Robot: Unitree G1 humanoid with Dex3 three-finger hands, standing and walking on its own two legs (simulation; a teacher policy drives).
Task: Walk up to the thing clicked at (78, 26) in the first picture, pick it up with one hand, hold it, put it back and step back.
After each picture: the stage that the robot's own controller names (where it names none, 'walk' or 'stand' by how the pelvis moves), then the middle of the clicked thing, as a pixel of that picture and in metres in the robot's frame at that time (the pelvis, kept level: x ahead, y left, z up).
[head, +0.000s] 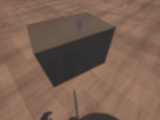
stand; (79, 26) +1.06 +0.22 +0.05
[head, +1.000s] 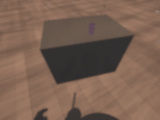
walk; (91, 28) +1.00 +0.11 +0.05
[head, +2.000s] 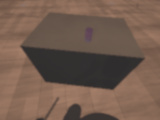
walk; (88, 35) +0.74 +0.15 +0.06
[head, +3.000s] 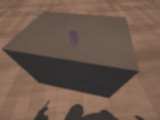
stand; (73, 38) +0.61 +0.20 +0.08
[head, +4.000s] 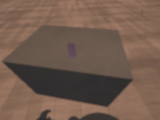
walk; (71, 50) +0.58 +0.21 +0.05
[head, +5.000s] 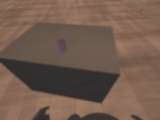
stand; (62, 46) +0.59 +0.30 +0.06
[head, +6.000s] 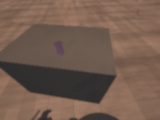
stand; (59, 48) +0.59 +0.31 +0.04
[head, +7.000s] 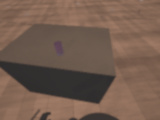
stand; (59, 48) +0.59 +0.32 +0.04
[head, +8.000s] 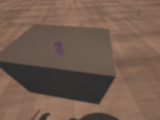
stand; (59, 49) +0.59 +0.32 +0.04
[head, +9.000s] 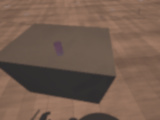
rise first; (58, 48) +0.58 +0.32 +0.04
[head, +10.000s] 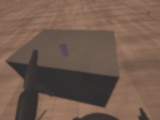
rise first; (64, 50) +0.59 +0.33 +0.05
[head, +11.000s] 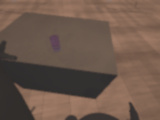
go down; (55, 43) +0.57 +0.31 +0.06
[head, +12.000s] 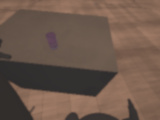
go down; (52, 41) +0.57 +0.31 +0.07
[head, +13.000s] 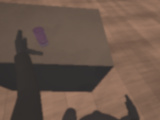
close in; (41, 37) +0.57 +0.33 +0.10
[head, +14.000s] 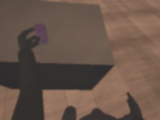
close; (41, 35) +0.56 +0.31 +0.11
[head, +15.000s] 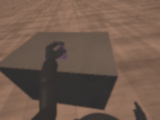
lift; (62, 53) +0.56 +0.30 +0.08
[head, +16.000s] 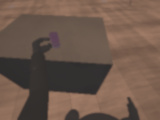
close; (55, 40) +0.62 +0.30 +0.09
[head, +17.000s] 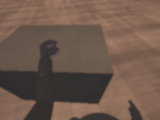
lift; (52, 48) +0.56 +0.32 +0.09
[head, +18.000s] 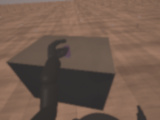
hold; (67, 51) +0.66 +0.30 +0.07
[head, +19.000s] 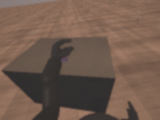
hold; (63, 56) +0.59 +0.31 +0.06
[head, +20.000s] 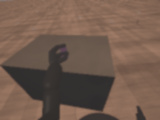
hold; (64, 53) +0.61 +0.31 +0.06
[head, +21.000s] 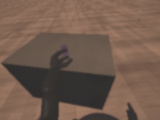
hold; (64, 51) +0.62 +0.31 +0.06
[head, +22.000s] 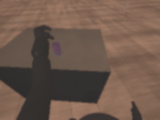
crouch; (57, 49) +0.61 +0.31 +0.06
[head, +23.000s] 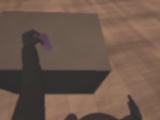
lower; (45, 43) +0.56 +0.31 +0.07
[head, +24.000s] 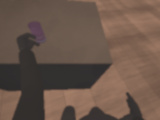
lower; (37, 33) +0.57 +0.32 +0.11
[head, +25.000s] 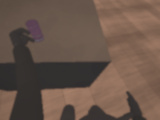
lower; (35, 31) +0.58 +0.32 +0.11
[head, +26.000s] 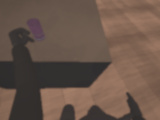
lower; (36, 30) +0.59 +0.32 +0.11
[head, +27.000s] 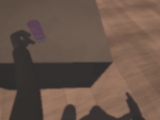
lower; (37, 31) +0.58 +0.32 +0.11
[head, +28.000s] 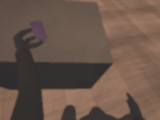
open; (39, 32) +0.58 +0.31 +0.11
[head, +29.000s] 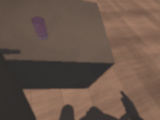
sink last; (40, 29) +0.58 +0.30 +0.12
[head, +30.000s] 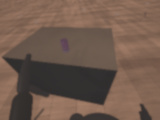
stand; (65, 45) +0.63 +0.33 +0.09
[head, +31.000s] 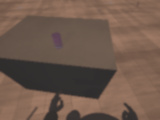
stand; (57, 41) +0.60 +0.31 +0.09
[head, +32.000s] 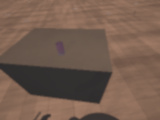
stand; (60, 48) +0.62 +0.32 +0.05
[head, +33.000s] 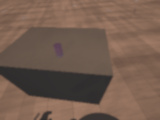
stand; (58, 50) +0.58 +0.33 +0.04
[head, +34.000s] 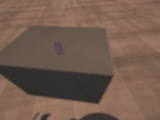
stand; (59, 49) +0.58 +0.32 +0.04
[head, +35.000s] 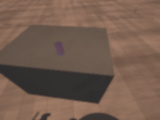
stand; (59, 49) +0.58 +0.32 +0.04
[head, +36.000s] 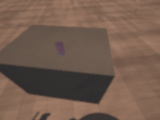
stand; (60, 49) +0.59 +0.31 +0.04
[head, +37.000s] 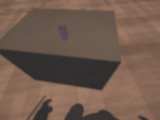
walk; (63, 33) +0.67 +0.28 +0.07
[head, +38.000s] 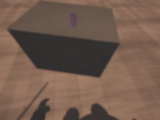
walk; (73, 20) +0.90 +0.24 +0.06
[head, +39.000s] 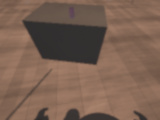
stand; (71, 13) +1.21 +0.36 +0.07
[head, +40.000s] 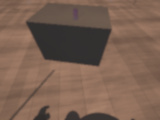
stand; (75, 14) +1.20 +0.28 +0.06
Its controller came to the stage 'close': yes
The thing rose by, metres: 0.00
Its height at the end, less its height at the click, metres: +0.00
